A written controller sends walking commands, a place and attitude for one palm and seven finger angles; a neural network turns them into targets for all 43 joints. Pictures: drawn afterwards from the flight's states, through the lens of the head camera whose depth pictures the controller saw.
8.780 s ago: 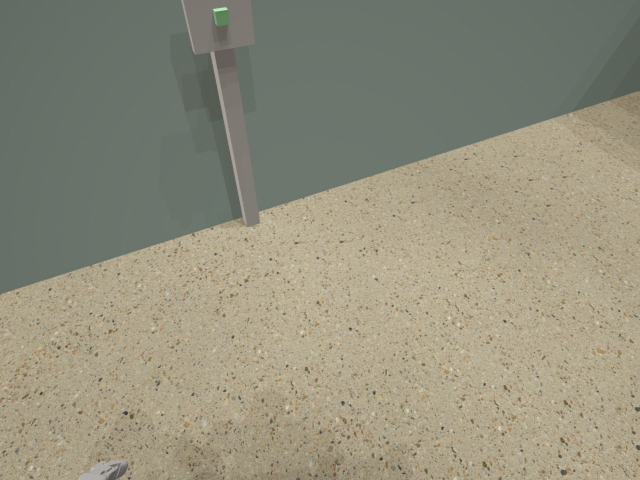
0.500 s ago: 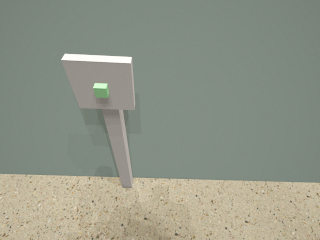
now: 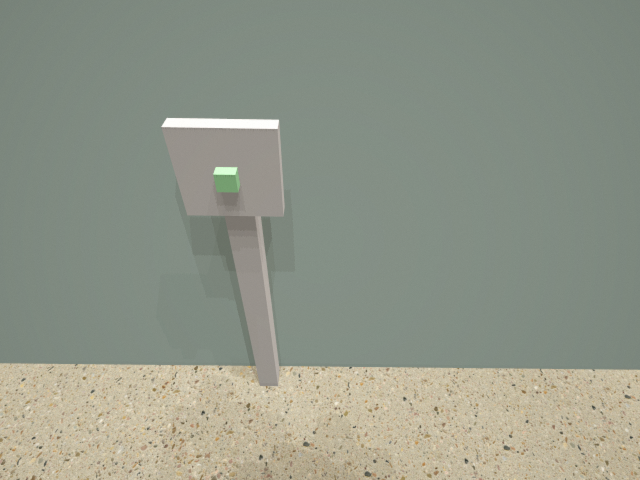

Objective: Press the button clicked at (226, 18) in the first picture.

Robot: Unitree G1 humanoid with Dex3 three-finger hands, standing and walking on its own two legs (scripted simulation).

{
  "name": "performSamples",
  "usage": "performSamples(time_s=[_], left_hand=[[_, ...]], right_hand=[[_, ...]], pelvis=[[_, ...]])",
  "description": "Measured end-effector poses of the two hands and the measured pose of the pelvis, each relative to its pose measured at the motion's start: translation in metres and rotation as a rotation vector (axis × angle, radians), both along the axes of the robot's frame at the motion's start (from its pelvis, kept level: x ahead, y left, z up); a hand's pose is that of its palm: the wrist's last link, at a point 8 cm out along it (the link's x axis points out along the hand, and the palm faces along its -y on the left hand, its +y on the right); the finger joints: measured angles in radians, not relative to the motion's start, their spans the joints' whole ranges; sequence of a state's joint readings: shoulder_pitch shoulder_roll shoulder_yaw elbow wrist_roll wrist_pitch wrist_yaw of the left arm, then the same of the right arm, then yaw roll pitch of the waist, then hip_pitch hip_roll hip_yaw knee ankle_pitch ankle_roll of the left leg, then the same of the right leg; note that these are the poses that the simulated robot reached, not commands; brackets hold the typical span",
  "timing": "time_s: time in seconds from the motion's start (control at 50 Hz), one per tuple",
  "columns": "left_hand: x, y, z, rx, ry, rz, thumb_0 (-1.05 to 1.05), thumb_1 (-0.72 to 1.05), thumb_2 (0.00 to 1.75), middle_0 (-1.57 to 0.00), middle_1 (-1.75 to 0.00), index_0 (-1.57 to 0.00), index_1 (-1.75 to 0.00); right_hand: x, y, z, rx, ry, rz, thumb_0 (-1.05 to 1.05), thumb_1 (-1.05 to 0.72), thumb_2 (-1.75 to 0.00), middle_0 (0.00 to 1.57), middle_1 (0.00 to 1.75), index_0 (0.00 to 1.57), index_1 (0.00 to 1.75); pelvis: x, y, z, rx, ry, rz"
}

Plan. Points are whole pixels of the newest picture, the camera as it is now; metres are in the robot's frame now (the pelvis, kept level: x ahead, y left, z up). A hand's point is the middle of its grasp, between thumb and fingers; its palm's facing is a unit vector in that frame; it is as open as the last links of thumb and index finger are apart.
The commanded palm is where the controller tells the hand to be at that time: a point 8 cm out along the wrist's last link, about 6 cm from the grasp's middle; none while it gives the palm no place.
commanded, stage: come to a stop and stand still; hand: left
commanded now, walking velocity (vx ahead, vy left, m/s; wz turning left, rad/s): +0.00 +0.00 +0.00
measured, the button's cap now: (227, 178) +0.56 +0.19 +0.09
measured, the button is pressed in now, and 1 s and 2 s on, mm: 0 0 0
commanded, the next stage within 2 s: look again from close up in 0.24 s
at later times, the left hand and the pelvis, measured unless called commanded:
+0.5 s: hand out of the picture -0.02 +0.13 -0.17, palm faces +0.05 -0.99 -0.13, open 7.4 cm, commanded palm none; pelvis +0.01 -0.02 +0.00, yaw +1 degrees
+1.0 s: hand out of the picture +0.01 +0.13 -0.17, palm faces +0.05 -0.99 -0.15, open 7.4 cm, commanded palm none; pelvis +0.02 -0.02 +0.01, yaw +1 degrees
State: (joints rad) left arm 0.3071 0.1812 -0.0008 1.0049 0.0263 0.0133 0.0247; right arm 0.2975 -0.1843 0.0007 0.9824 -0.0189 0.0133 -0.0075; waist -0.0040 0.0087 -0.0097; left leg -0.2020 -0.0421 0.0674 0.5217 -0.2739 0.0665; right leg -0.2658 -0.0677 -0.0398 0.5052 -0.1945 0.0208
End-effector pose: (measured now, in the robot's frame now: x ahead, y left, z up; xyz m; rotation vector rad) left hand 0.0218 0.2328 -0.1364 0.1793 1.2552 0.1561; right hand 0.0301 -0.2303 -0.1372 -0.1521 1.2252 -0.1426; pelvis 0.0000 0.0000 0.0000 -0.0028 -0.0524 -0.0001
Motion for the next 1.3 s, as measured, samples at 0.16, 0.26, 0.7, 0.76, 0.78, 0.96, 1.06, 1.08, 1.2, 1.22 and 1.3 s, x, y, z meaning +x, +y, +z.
performSamples(time_s=[0.16,0.26,0.7,0.76,0.78,0.96,1.06,1.08,1.2,1.22,1.3], left_hand=[[-0.056,-0.022,-0.006,-0.043,0.135,0.051,0.0,0.91,0.9,-0.2,-0.3,-0.19,-0.3],[-0.073,-0.036,-0.007,-0.07,0.195,0.067,0.0,0.91,0.9,-0.2,-0.3,-0.19,-0.3],[-0.021,-0.048,-0.008,-0.069,0.116,0.05,0.01,0.92,0.9,-0.2,-0.3,-0.19,-0.3],[-0.017,-0.046,-0.007,-0.062,0.109,0.052,0.01,0.92,0.9,-0.2,-0.3,-0.19,-0.3],[-0.017,-0.045,-0.007,-0.061,0.108,0.052,0.01,0.92,0.9,-0.2,-0.3,-0.19,-0.3],[-0.016,-0.048,-0.006,-0.067,0.12,0.054,0.0,0.91,0.9,-0.2,-0.3,-0.19,-0.3],[-0.018,-0.051,-0.008,-0.077,0.132,0.058,0.0,0.91,0.9,-0.2,-0.3,-0.19,-0.3],[-0.019,-0.052,-0.009,-0.079,0.135,0.059,0.0,0.91,0.9,-0.2,-0.3,-0.19,-0.3],[-0.02,-0.055,-0.011,-0.084,0.164,0.077,0.0,0.91,0.9,-0.2,-0.3,-0.19,-0.3],[-0.019,-0.056,-0.011,-0.084,0.171,0.08,0.0,0.91,0.9,-0.2,-0.3,-0.19,-0.3],[-0.014,-0.06,-0.012,-0.081,0.194,0.095,0.0,0.91,0.9,-0.2,-0.3,-0.19,-0.3]], right_hand=[[-0.027,-0.002,-0.002,0.008,0.092,0.0,0.01,-0.91,-0.9,0.2,0.3,0.2,0.29],[-0.042,-0.002,-0.003,0.014,0.151,-0.012,0.01,-0.91,-0.9,0.2,0.3,0.2,0.29],[-0.027,0.005,-0.003,0.041,0.163,-0.026,0.01,-0.92,-0.9,0.2,0.3,0.2,0.29],[-0.024,0.003,-0.003,0.039,0.164,-0.024,0.01,-0.92,-0.9,0.2,0.3,0.2,0.29],[-0.023,0.002,-0.003,0.038,0.163,-0.023,0.01,-0.92,-0.9,0.2,0.3,0.2,0.29],[-0.018,-0.002,-0.001,0.029,0.164,-0.02,0.01,-0.91,-0.9,0.2,0.3,0.2,0.29],[-0.017,-0.003,-0.002,0.027,0.17,-0.018,0.0,-0.91,-0.9,0.2,0.3,0.2,0.29],[-0.017,-0.004,-0.002,0.028,0.173,-0.019,0.0,-0.91,-0.9,0.2,0.3,0.2,0.29],[-0.016,-0.008,-0.006,0.03,0.202,-0.035,0.0,-0.91,-0.9,0.2,0.3,0.2,0.29],[-0.015,-0.009,-0.007,0.031,0.206,-0.039,0.01,-0.91,-0.9,0.2,0.3,0.2,0.29],[-0.006,-0.012,-0.009,0.03,0.221,-0.046,0.01,-0.91,-0.9,0.2,0.3,0.2,0.29]], pelvis=[[-0.004,-0.007,0.002,0.001,0.016,0.013],[-0.001,-0.01,0.003,0.001,0.022,0.016],[0.016,-0.022,0.006,-0.001,0.017,0.016],[0.018,-0.022,0.006,-0.001,0.017,0.017],[0.019,-0.022,0.006,-0.001,0.017,0.017],[0.022,-0.023,0.007,-0.001,0.018,0.017],[0.025,-0.024,0.006,0.001,0.018,0.016],[0.027,-0.024,0.005,0.001,0.019,0.015],[0.044,-0.028,0.001,0.003,0.029,0.011],[0.048,-0.029,0.0,0.003,0.031,0.01],[0.063,-0.033,-0.002,-0.002,0.039,0.012]])
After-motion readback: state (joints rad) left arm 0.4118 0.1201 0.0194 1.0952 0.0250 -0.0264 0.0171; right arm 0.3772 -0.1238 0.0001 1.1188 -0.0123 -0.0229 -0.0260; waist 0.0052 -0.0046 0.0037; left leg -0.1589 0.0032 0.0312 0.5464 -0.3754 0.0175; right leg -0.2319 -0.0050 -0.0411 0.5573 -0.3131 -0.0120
